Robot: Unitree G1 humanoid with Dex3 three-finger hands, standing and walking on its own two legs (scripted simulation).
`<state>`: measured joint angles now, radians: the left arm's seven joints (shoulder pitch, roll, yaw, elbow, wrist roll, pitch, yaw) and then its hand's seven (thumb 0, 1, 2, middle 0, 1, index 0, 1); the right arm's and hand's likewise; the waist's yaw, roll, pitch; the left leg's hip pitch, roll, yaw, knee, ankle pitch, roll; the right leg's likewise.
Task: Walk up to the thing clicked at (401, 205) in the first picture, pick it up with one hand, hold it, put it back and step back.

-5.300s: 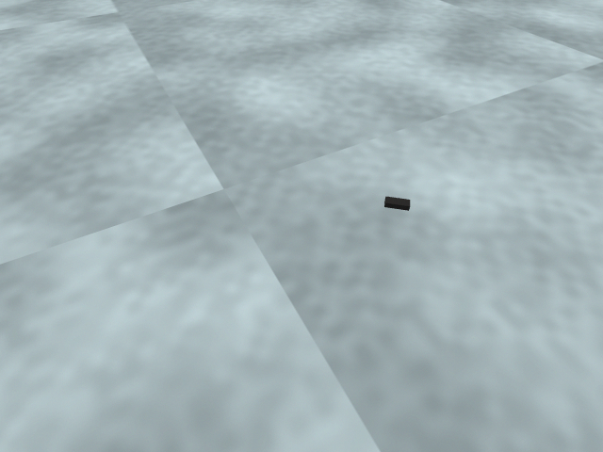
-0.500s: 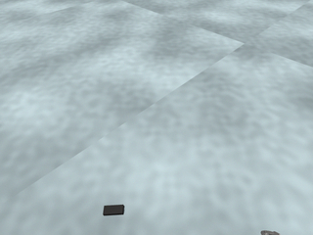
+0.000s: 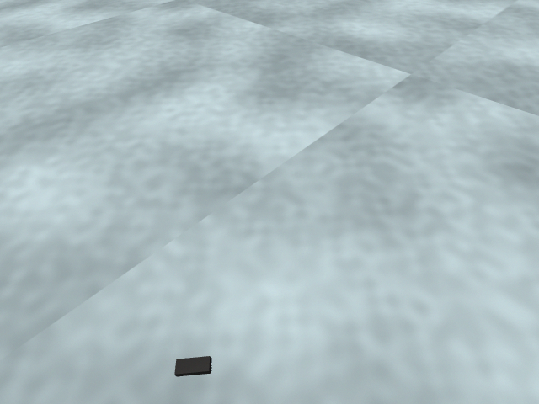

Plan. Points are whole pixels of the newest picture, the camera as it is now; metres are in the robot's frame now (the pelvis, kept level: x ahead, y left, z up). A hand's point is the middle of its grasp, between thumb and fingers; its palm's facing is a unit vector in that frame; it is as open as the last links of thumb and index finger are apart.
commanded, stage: walk up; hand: left
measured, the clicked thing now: (193, 366) +0.42 +0.31 -0.77
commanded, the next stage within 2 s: stand in 0.18 s
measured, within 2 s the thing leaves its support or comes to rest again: neither
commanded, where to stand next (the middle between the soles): +0.03 +0.01 m, yaw +1 degrees
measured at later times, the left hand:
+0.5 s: hand out of the picture +0.09 +0.24 -0.15, palm faces -0.02 -0.94 -0.34, open 7.4 cm
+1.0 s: hand out of the picture +0.06 +0.24 -0.16, palm faces -0.01 -0.94 -0.34, open 7.4 cm
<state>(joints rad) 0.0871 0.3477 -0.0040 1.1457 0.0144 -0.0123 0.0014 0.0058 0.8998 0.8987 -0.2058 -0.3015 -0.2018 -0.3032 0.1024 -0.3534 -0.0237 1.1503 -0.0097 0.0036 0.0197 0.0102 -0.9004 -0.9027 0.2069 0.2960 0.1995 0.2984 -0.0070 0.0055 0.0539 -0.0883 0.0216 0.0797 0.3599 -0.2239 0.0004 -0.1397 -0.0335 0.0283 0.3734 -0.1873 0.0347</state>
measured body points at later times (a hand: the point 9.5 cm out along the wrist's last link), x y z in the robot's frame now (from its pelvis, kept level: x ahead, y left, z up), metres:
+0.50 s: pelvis +0.00 -0.01 +0.00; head +0.01 +0.00 +0.45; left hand +0.09 +0.29 -0.13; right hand +0.09 -0.31 -0.13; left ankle -0.02 +0.12 -0.75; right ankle +0.01 -0.14 -0.75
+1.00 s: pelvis +0.00 -0.01 +0.00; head +0.01 -0.01 +0.45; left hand +0.06 +0.29 -0.13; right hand +0.08 -0.31 -0.13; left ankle -0.02 +0.12 -0.75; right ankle +0.01 -0.14 -0.75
